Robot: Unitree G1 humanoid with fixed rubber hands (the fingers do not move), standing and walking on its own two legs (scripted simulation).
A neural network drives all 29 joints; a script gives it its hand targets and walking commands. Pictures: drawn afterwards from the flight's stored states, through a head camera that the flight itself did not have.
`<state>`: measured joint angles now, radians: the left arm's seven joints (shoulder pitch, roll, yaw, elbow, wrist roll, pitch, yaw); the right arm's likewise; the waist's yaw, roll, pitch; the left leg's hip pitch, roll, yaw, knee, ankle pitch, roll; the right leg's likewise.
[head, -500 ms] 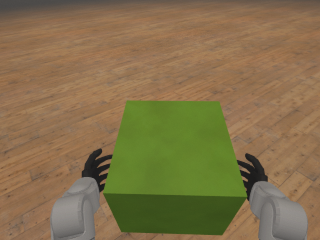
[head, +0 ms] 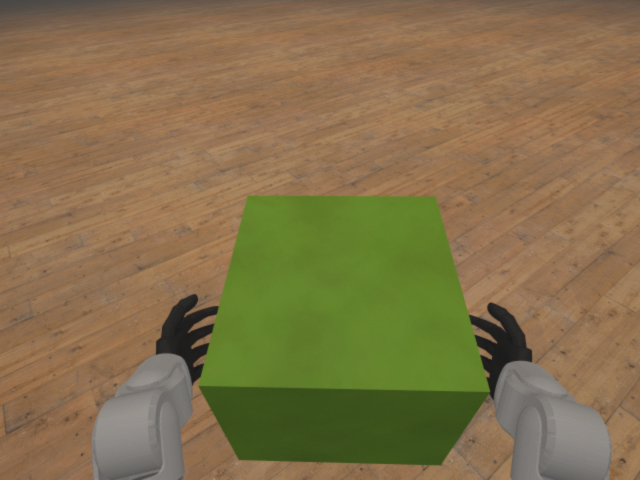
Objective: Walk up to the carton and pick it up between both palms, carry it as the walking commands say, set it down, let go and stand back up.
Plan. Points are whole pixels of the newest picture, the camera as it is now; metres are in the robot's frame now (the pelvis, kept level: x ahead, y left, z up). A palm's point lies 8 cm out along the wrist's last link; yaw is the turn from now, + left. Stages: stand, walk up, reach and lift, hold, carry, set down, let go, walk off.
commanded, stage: carry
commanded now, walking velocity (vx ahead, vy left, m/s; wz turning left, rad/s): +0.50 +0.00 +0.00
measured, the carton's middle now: (339, 324) +0.34 +0.00 +0.05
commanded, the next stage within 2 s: none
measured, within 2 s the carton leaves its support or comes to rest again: neither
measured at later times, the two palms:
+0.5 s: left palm (262, 206) +0.54 +0.13 +0.11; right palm (474, 214) +0.54 -0.23 +0.09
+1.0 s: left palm (299, 133) +0.85 +0.09 +0.10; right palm (451, 135) +0.87 -0.26 +0.08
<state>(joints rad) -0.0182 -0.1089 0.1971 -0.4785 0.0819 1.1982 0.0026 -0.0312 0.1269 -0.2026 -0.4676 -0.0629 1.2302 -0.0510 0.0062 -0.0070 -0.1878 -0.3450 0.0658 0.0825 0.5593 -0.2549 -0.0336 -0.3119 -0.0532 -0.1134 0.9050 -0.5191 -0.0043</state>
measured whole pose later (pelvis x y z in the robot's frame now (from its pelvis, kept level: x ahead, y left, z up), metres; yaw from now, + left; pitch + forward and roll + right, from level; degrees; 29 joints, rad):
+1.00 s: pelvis +0.62 -0.09 -0.01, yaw +2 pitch +5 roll +2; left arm 0.00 -0.13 0.19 -0.60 0.07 1.18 0.00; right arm 0.01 0.13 -0.19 -0.57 -0.03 1.17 -0.05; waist 0.00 -0.01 -0.12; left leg -0.53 0.01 0.12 0.54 -0.09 0.03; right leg -0.09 -0.07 -0.18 0.69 -0.51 0.01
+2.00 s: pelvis +1.11 -0.14 +0.00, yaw +1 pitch +7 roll +1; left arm 0.02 -0.13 0.18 -0.61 0.07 1.19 0.00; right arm 0.02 0.13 -0.18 -0.60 -0.05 1.20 -0.05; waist 0.01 -0.01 -0.10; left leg -0.31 0.02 0.14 0.58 -0.38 0.01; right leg -0.26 -0.06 -0.13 0.57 -0.42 0.01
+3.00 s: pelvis +1.31 -0.09 -0.02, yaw +2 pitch +3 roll -3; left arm 0.02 -0.12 0.18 -0.58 0.07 1.21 0.01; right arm 0.02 0.13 -0.18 -0.58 -0.07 1.23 -0.04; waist 0.01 0.03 -0.11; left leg -0.13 0.03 0.14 0.67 -0.59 0.06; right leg -0.31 -0.05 -0.15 0.74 -0.44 0.02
